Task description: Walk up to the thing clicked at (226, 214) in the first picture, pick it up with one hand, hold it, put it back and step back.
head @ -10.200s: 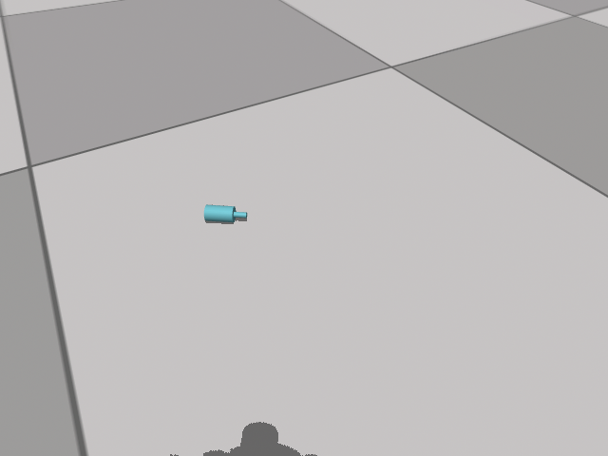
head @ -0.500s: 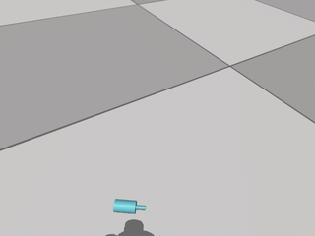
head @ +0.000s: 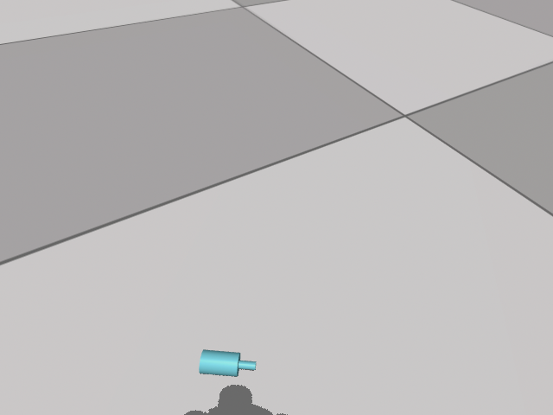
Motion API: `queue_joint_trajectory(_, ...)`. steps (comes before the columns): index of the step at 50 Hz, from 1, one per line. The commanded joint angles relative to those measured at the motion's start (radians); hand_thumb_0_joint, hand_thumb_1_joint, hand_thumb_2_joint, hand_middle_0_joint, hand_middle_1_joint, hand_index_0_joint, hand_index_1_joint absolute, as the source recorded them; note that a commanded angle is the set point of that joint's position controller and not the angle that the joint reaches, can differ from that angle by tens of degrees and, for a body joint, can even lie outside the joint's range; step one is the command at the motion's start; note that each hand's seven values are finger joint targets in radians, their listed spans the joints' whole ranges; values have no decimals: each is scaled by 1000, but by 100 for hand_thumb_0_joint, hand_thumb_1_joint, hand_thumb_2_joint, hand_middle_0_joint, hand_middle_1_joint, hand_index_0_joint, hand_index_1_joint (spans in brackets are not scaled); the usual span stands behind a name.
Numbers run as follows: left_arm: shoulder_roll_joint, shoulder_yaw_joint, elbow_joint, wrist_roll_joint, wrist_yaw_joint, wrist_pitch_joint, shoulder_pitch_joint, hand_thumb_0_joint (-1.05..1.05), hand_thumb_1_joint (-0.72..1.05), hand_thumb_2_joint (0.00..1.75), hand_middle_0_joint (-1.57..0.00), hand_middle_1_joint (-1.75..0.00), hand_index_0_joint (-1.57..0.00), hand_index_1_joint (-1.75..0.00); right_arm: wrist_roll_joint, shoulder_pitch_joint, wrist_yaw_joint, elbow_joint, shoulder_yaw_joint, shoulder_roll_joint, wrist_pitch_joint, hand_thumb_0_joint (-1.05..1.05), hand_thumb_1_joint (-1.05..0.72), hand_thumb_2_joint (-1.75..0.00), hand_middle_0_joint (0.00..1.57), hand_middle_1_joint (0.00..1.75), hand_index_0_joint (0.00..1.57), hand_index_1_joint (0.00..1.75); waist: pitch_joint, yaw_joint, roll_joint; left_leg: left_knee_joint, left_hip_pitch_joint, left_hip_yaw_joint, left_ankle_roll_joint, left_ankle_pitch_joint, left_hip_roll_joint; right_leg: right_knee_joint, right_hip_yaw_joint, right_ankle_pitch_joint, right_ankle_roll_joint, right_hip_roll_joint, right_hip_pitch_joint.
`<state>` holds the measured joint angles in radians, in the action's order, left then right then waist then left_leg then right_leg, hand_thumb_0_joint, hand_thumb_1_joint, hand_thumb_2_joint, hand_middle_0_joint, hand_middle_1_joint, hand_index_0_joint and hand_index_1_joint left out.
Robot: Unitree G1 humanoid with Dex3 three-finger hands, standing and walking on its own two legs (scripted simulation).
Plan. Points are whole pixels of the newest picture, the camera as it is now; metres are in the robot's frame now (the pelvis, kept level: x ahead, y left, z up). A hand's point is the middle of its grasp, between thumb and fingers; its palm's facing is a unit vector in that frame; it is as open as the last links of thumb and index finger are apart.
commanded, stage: stand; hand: left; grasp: from above
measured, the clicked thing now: (228, 363) +0.43 +0.16 -0.75
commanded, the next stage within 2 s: rise first in 0.42 s
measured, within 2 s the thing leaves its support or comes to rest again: neither
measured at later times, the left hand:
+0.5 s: hand out of the picture +0.07 +0.25 -0.16, palm faces -0.03 -0.94 -0.34, open 7.4 cm
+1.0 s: hand out of the picture +0.13 +0.25 -0.20, palm faces -0.08 -0.92 -0.39, open 13.0 cm
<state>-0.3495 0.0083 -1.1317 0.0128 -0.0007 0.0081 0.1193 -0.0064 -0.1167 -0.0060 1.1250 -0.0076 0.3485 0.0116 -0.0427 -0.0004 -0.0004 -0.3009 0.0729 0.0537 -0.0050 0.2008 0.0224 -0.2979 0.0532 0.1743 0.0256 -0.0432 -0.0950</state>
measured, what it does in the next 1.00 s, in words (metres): stands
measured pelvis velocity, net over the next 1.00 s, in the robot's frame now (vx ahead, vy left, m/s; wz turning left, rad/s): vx -0.02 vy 0.00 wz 0.00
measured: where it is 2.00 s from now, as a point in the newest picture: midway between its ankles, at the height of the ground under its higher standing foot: outside the picture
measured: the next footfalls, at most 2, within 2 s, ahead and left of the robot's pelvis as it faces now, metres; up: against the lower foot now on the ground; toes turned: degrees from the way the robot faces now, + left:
none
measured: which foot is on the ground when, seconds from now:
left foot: down 0.00-1.00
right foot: down 0.00-1.00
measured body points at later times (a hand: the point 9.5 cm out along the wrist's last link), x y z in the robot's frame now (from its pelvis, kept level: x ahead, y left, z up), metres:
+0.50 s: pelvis +0.00 +0.00 +0.00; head +0.01 +0.00 +0.45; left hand +0.07 +0.30 -0.13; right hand +0.07 -0.30 -0.13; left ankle -0.02 +0.12 -0.75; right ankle -0.01 -0.13 -0.75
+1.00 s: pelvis -0.02 +0.00 -0.05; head +0.05 +0.01 +0.40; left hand +0.13 +0.30 -0.17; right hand +0.09 -0.26 -0.16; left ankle -0.02 +0.12 -0.75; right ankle -0.01 -0.13 -0.75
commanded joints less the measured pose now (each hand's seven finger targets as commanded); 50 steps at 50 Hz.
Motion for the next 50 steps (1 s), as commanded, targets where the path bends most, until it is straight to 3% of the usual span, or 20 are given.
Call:
queue_joint_trajectory(1,-213,-46,54,-3,10,22,-35,0,90,90,-20,-30,-20,-30,-4,26,16,-58,43,214,23,0,-90,-90,20,30,20,30,65,-2,-9,39,2,-102,24,-222,126,29,-100,-207,-42,-119,27)
queue_joint_trajectory(19,-213,-45,58,0,11,24,-31,0,90,90,-20,-30,-20,-30,-4,36,17,-60,45,218,24,0,-90,-90,20,30,20,30,84,-3,-11,33,-10,-102,26,-242,132,24,-92,-220,-40,-117,32)
queue_joint_trajectory(25,-214,-45,53,-3,11,22,-36,0,90,90,-20,-30,-20,-30,-4,25,16,-53,46,214,20,0,-90,-90,20,30,20,30,58,1,-3,49,12,-107,23,-181,127,36,-93,-160,-42,-114,27)
queue_joint_trajectory(26,-208,-44,55,0,12,22,-33,0,82,97,-15,-38,-15,-38,-6,30,16,-56,48,216,20,0,-92,-91,20,30,20,30,63,-3,-5,42,16,-103,28,-186,125,42,-93,-178,-41,-117,30)
queue_joint_trajectory(27,-55,-54,406,-55,28,113,-384,0,75,96,-21,-46,-18,-46,65,12,36,-340,1,49,66,0,-98,-92,20,30,20,30,-36,121,11,-31,143,-1,18,-50,-14,-36,-20,-83,-30,40,-217)
queue_joint_trajectory(28,-94,-68,319,-54,35,99,-493,0,68,93,-20,-54,-17,-54,66,-37,46,-282,7,76,61,0,-91,-90,20,30,20,30,11,92,1,-48,133,-3,21,-29,-22,-49,-12,-57,-31,34,-168)
queue_joint_trajectory(29,-171,-118,166,-34,35,64,-307,0,62,93,-17,-62,-16,-62,69,-82,55,-289,30,110,48,0,-90,-90,20,30,20,30,7,61,29,-66,163,-3,17,-23,-17,-63,-5,-29,-38,39,-169)
queue_joint_trajectory(30,-199,-140,94,-11,22,43,-267,0,54,94,-15,-70,-14,-70,61,-102,55,-299,44,112,41,0,-88,-90,20,30,20,30,55,54,54,-117,198,-6,19,-42,-25,-97,-5,-36,-40,39,-192)
queue_joint_trajectory(31,-238,-160,125,4,8,43,-338,0,46,96,-11,-78,-11,-78,58,-112,56,-329,49,105,43,0,-91,-90,20,30,20,30,98,42,46,-157,217,-12,20,-58,-24,-136,-5,-53,-39,37,-198)
queue_joint_trajectory(32,-275,-203,131,34,0,50,-314,0,38,96,-7,-86,-9,-86,38,-127,57,-352,73,111,51,0,-92,-90,20,30,20,30,194,22,17,-193,220,-12,17,-90,-26,-182,-11,-90,-42,32,-180)
queue_joint_trajectory(33,-240,-211,62,60,-11,36,-160,0,30,95,-6,-94,-9,-93,27,-164,51,-350,83,96,51,0,-92,-90,20,30,20,30,231,4,-1,-234,261,-11,13,-123,-36,-221,-14,-122,-44,26,-186)
queue_joint_trajectory(34,-212,-208,100,74,-22,27,-109,0,22,98,-4,-100,-7,-97,24,-171,43,-384,91,93,54,0,-94,-91,20,30,20,30,277,-18,-28,-255,264,-10,7,-146,-39,-247,-15,-131,-48,27,-176)
queue_joint_trajectory(35,-227,-222,164,82,-23,17,-93,0,14,99,-4,-103,-8,-99,27,-162,41,-421,94,94,58,0,-97,-92,20,30,20,30,304,-34,-68,-254,262,-8,-1,-169,-41,-256,-16,-140,-52,29,-160)
queue_joint_trajectory(38,-177,-192,242,103,-16,-53,-80,0,-10,100,-4,-103,-6,-102,40,-130,41,-492,95,81,59,0,-92,-90,20,30,20,30,274,-14,-57,-247,283,-19,-3,-161,-36,-243,-5,-117,-53,39,-184)
queue_joint_trajectory(42,-177,-193,309,129,2,-121,-106,0,-42,100,-8,-103,-7,-103,39,-100,34,-554,86,65,73,0,-89,-90,20,30,20,30,229,2,-8,-322,380,-27,6,-59,-29,-301,4,-10,-48,45,-300)
queue_joint_trajectory(43,-144,-181,309,128,5,-128,-83,0,-47,97,-9,-103,-8,-103,37,-111,33,-558,86,63,81,0,-87,-89,20,30,20,30,221,8,-10,-345,402,-27,5,-41,-26,-327,4,11,-46,50,-335)
queue_joint_trajectory(45,-154,-194,369,137,12,-128,-106,0,-52,98,-9,-105,-8,-105,32,-128,32,-568,92,61,97,0,-87,-89,20,30,20,30,246,18,-18,-397,443,-34,3,-22,-19,-383,6,30,-47,52,-395)
queue_joint_trajectory(47,-182,-229,387,156,18,-126,-46,0,-55,98,-8,-106,-8,-106,28,-135,33,-581,99,62,112,0,-88,-89,20,30,20,30,283,8,-24,-457,486,-36,6,-8,-20,-441,1,43,-46,46,-433)
queue_joint_trajectory(48,-167,-205,486,157,16,-114,-100,0,-55,99,-8,-105,-7,-106,25,-133,32,-598,98,52,122,0,-88,-89,20,30,20,30,310,18,-40,-482,496,-39,5,-9,-17,-471,-3,40,-45,47,-458)
queue_joint_trajectory(50,-173,-228,484,171,18,-124,0,0,-57,100,-8,-106,-8,-107,23,-139,40,-605,102,56,132,0,-89,-90,20,30,20,30,340,16,-62,-516,503,-40,3,-35,-13,-514,-6,20,-48,43,-485)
